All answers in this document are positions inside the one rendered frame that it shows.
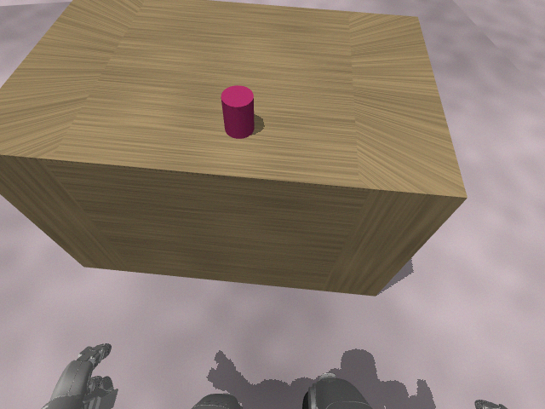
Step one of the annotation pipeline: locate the can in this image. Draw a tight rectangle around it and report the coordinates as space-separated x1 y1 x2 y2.
221 85 254 139

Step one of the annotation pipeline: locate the left robot hand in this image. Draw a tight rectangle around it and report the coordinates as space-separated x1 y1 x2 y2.
50 343 118 409

